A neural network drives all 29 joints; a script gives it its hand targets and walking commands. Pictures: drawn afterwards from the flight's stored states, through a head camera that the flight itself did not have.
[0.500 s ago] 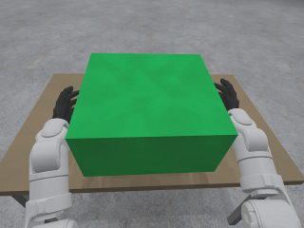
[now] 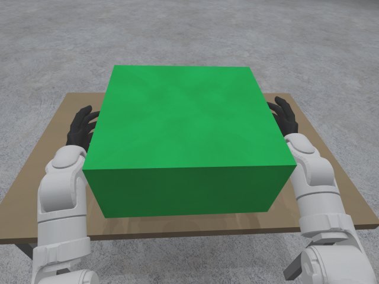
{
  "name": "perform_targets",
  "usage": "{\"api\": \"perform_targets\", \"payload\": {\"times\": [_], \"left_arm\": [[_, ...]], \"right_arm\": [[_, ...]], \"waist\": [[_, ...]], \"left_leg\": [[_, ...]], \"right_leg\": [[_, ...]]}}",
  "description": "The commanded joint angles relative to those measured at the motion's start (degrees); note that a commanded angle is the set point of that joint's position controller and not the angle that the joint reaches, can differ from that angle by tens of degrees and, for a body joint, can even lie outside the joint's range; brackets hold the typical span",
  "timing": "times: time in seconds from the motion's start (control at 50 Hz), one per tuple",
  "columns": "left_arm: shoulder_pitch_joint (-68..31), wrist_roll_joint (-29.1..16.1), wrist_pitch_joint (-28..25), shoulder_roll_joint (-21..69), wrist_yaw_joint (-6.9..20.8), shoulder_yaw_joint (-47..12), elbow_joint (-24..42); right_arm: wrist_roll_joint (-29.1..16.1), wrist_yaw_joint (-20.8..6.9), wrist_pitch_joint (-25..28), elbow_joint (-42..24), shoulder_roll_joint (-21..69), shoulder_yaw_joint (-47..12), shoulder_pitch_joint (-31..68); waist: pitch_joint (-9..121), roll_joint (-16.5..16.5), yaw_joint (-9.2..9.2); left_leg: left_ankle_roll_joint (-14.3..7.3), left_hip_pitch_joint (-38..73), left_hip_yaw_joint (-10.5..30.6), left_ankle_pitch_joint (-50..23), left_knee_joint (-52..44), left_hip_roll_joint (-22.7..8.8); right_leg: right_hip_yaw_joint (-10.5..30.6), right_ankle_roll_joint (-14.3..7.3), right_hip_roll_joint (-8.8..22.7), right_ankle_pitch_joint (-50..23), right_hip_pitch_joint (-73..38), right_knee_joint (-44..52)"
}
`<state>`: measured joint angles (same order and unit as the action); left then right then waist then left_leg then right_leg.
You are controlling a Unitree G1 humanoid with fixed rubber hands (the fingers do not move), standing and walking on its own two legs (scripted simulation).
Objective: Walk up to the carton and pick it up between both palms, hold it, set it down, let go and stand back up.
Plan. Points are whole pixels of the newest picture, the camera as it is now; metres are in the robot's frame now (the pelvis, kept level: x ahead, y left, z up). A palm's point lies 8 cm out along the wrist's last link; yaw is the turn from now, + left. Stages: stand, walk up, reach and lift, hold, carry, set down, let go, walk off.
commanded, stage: hold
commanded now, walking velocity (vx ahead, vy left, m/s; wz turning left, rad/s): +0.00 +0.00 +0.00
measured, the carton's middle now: (185, 133) +0.38 +0.01 +0.15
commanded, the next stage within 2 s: none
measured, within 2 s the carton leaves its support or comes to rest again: neither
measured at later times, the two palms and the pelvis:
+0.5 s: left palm (81, 146) +0.34 +0.21 +0.16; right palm (285, 135) +0.36 -0.20 +0.17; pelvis +0.00 +0.00 +0.00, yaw +0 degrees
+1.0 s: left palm (80, 146) +0.33 +0.21 +0.17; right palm (285, 136) +0.36 -0.20 +0.17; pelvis +0.00 +0.00 +0.00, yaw +0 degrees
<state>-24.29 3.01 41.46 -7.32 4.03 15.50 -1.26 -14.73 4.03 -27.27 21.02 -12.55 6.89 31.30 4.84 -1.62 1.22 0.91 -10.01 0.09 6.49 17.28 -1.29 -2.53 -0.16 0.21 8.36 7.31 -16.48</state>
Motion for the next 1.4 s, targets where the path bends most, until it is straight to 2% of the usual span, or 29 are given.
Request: {"api": "perform_targets", "payload": {"times": [0.0, 0.04, 0.06, 0.1, 0.12, 0.14, 0.22, 0.3, 0.36, 0.42, 0.46, 0.5, 0.52, 0.54, 0.56, 0.6, 0.76, 0.8, 0.84, 0.9, 0.92, 0.98, 1.04, 1.06, 1.1, 1.18, 1.2, 1.28, 1.38], "left_arm": [[-43.09, -6.86, -5.72, 22.48, 6.01, -26.18, 14.86], [-43.88, -6.61, -5.76, 21.69, 6.25, -24.6, 14.56], [-42.88, -7.89, -6.43, 22.73, 5.88, -26.95, 20.96], [-42.55, -7.42, -6.41, 21.49, 5.24, -26.87, 20.51], [-40.28, -6.83, -5.68, 20.72, 5.41, -26.06, 17.82], [-42.03, -6.56, -5.55, 20.8, 5.81, -24.86, 13.83], [-44.77, -8.16, -6.56, 22.45, 5.0, -28.68, 20.44], [-41.06, -7.64, -5.81, 23.5, 5.24, -28.03, 16.95], [-44.53, -8.36, -5.6, 24.42, 5.62, -29.05, 18.28], [-43.94, -7.84, -6.25, 21.82, 5.27, -26.16, 15.3], [-45.25, -7.74, -6.31, 22.63, 5.48, -27.48, 15.18], [-40.67, -7.85, -5.52, 23.09, 5.81, -27.05, 17.16], [-40.36, -7.29, -5.45, 21.96, 5.92, -25.82, 12.92], [-41.93, -7.82, -5.89, 23.34, 5.77, -27.27, 18.52], [-39.58, -7.09, -5.32, 22.76, 5.81, -26.93, 15.81], [-41.22, -6.8, -5.58, 21.72, 6.3, -25.28, 16.65], [-41.49, -7.31, -5.78, 21.77, 5.86, -27.72, 18.42], [-42.84, -8.81, -6.11, 23.39, 5.3, -30.11, 22.63], [-43.08, -7.06, -5.83, 21.71, 5.33, -27.2, 16.29], [-40.39, -8.08, -5.61, 22.09, 5.49, -27.43, 19.26], [-41.0, -7.22, -5.23, 22.67, 5.6, -27.25, 17.71], [-43.33, -7.39, -5.82, 21.98, 5.47, -26.67, 17.75], [-38.39, -7.87, -5.22, 23.9, 5.85, -28.07, 16.61], [-40.09, -7.59, -5.32, 22.87, 6.11, -26.54, 15.47], [-42.81, -5.66, -5.25, 22.46, 6.11, -24.99, 14.88], [-42.21, -9.14, -6.34, 23.16, 5.26, -29.79, 20.2], [-42.23, -7.43, -5.42, 22.25, 5.79, -26.58, 14.81], [-43.61, -6.53, -5.7, 21.94, 6.0, -24.95, 15.93], [-43.23, -8.16, -5.83, 23.82, 5.64, -28.47, 17.08]], "right_arm": [[-6.01, -8.99, 3.53, -21.34, 24.4, -21.01, 41.93], [-6.5, -9.2, 3.51, -20.24, 25.34, -21.43, 41.12], [-7.05, -8.89, 4.22, -24.2, 26.25, -22.74, 38.45], [-7.11, -8.63, 3.75, -23.9, 24.7, -22.05, 38.5], [-8.05, -8.76, 3.71, -24.9, 24.81, -22.65, 39.17], [-6.42, -8.84, 3.21, -21.24, 24.07, -21.13, 39.52], [-6.92, -9.12, 3.86, -23.94, 25.97, -21.81, 39.35], [-6.87, -8.98, 3.93, -23.81, 25.68, -22.69, 40.27], [-5.72, -9.3, 3.34, -23.44, 25.78, -20.67, 41.42], [-6.72, -9.41, 4.12, -23.57, 26.68, -22.83, 44.48], [-5.88, -9.19, 4.25, -21.84, 25.37, -20.66, 43.73], [-6.82, -8.71, 3.55, -23.1, 26.28, -22.5, 39.14], [-6.79, -8.64, 3.29, -22.08, 25.07, -22.17, 41.24], [-8.21, -8.65, 3.69, -26.48, 27.14, -24.14, 41.91], [-8.07, -8.16, 3.42, -22.92, 25.07, -23.13, 39.5], [-7.19, -8.19, 2.91, -24.26, 26.59, -23.81, 38.55], [-7.04, -7.68, 3.26, -26.06, 25.72, -23.53, 39.09], [-7.81, -8.06, 3.65, -25.71, 26.32, -24.38, 37.39], [-7.04, -8.21, 3.47, -23.45, 24.63, -22.51, 40.58], [-7.76, -8.14, 3.18, -27.43, 26.09, -23.41, 39.73], [-7.37, -8.4, 2.85, -23.7, 24.88, -21.9, 39.09], [-6.61, -8.86, 3.21, -25.97, 26.28, -22.69, 41.41], [-7.58, -8.51, 2.92, -25.28, 25.86, -23.72, 39.15], [-7.07, -8.47, 2.75, -24.52, 25.75, -23.32, 39.03], [-6.49, -9.06, 2.75, -19.68, 25.74, -22.36, 39.52], [-7.24, -8.54, 3.83, -26.38, 26.05, -23.01, 39.71], [-6.66, -8.75, 3.45, -23.56, 24.93, -22.14, 42.03], [-7.02, -8.81, 3.44, -23.93, 26.4, -22.83, 43.3], [-6.56, -8.86, 3.73, -24.31, 25.96, -21.92, 42.32]], "waist": [[23.45, 2.85, 0.89], [24.38, 1.49, -0.28], [28.79, 2.63, 0.44], [26.9, 4.21, 0.6], [26.51, 2.9, -0.65], [22.96, 2.04, 0.07], [26.62, 4.75, 0.61], [25.03, 2.81, 0.54], [25.85, 3.77, 1.31], [26.93, 0.82, -1.58], [26.08, 3.56, 0.62], [26.32, 2.34, 0.66], [24.47, 1.31, -0.15], [28.14, 1.61, -0.47], [25.29, 3.14, 0.73], [26.07, 0.06, -0.42], [25.59, 4.02, 0.04], [28.64, 5.14, 1.39], [25.04, 3.66, 0.0], [24.84, 2.24, -0.48], [23.93, 3.47, 1.02], [24.08, 0.86, -1.16], [24.52, 1.36, 0.47], [25.11, -0.33, -0.33], [22.66, 2.36, -0.32], [28.29, 3.82, 0.86], [25.86, 1.96, 0.23], [24.92, 1.55, -1.16], [27.24, 3.59, 0.68]], "left_leg": [[0.96, 11.31, 0.2, -10.25, -0.43, 3.82], [0.27, 10.99, -0.02, -11.24, -0.38, 3.74], [1.56, 13.36, 0.25, -16.74, 1.4, 3.89], [1.74, 14.04, 0.34, -15.98, 0.93, 3.53], [1.03, 12.72, 0.0, -15.18, 0.91, 3.89], [0.73, 11.23, -0.03, -10.6, 0.01, 3.88], [1.48, 12.02, 0.27, -10.19, 0.2, 3.66], [1.06, 12.75, 0.13, -13.12, 0.12, 3.56], [1.05, 11.53, -0.03, -7.17, -0.75, 3.54], [-0.11, 11.01, -0.06, -10.33, -0.24, 3.43], [1.01, 10.81, 0.05, -8.96, -0.08, 3.58], [0.68, 11.86, 0.01, -12.46, 0.18, 3.87], [0.23, 11.09, -0.23, -10.25, -0.32, 3.76], [0.49, 11.63, 0.12, -14.05, 0.61, 4.02], [1.28, 12.35, 0.38, -15.76, 0.86, 4.02], [0.15, 11.31, -0.38, -12.25, 0.25, 4.37], [1.22, 12.0, -0.14, -12.95, 0.67, 4.32], [2.11, 15.98, 0.56, -18.34, 1.9, 3.64], [1.64, 12.71, -0.07, -12.91, 0.6, 3.71], [1.23, 12.7, -0.11, -15.13, 0.63, 3.88], [1.58, 12.22, 0.35, -12.71, -0.07, 3.63], [0.1, 10.51, -0.36, -8.37, -0.58, 3.72], [1.04, 13.17, 0.14, -14.51, 0.29, 3.46], [0.53, 12.86, -0.03, -13.14, 0.08, 3.44], [0.66, 11.16, -0.38, -9.21, -0.75, 3.64], [1.57, 13.66, 0.01, -14.36, 1.01, 3.86], [0.64, 12.12, -0.21, -11.39, 0.1, 3.68], [0.11, 10.65, -0.45, -9.95, -0.29, 4.03], [1.28, 13.12, 0.18, -11.92, 0.3, 3.55]], "right_leg": [[-0.03, 0.98, -2.59, -13.42, -3.95, 1.3], [0.23, 1.19, -2.76, -14.12, -4.72, 1.18], [-0.08, 1.09, -3.14, -19.25, -6.62, -0.17], [0.11, 1.26, -2.83, -17.89, -4.67, 0.38], [0.64, 1.43, -2.95, -17.42, -5.18, 0.98], [0.49, 1.24, -2.66, -13.65, -3.3, 1.67], [0.14, 0.94, -2.78, -12.55, -3.37, 0.56], [0.21, 0.69, -2.79, -16.0, -3.48, 1.16], [0.13, 0.74, -2.51, -9.39, -2.82, 1.78], [-0.11, 1.31, -2.88, -13.77, -4.09, 0.51], [-0.01, 0.92, -2.57, -12.14, -2.83, 0.81], [0.74, 1.23, -2.37, -17.41, -6.4, 0.93], [0.59, 1.45, -2.45, -15.74, -4.36, 1.28], [0.05, 1.25, -3.03, -17.79, -6.28, 0.2], [0.42, 1.23, -2.84, -20.09, -6.37, 0.38], [0.74, 1.94, -2.36, -18.66, -6.89, 0.84], [0.78, 1.43, -2.03, -18.65, -4.89, 0.72], [0.1, 1.19, -2.73, -20.45, -4.41, 0.11], [-0.29, 1.26, -2.92, -15.35, -3.44, 0.6], [0.24, 1.24, -2.95, -17.44, -5.14, 1.08], [-0.15, 0.98, -2.98, -14.36, -3.95, 1.28], [0.34, 1.44, -2.63, -11.71, -3.48, 1.47], [0.14, 1.18, -3.09, -17.35, -3.89, 1.29], [0.51, 0.99, -3.17, -16.17, -4.15, 1.85], [-0.03, 0.7, -2.79, -11.44, -3.35, 1.51], [0.21, 1.26, -2.57, -19.34, -4.74, 0.41], [0.26, 1.28, -2.78, -14.2, -3.84, 1.45], [0.24, 1.07, -2.44, -13.26, -4.47, 1.12], [-0.22, 0.82, -2.57, -14.67, -3.52, 1.06]]}}
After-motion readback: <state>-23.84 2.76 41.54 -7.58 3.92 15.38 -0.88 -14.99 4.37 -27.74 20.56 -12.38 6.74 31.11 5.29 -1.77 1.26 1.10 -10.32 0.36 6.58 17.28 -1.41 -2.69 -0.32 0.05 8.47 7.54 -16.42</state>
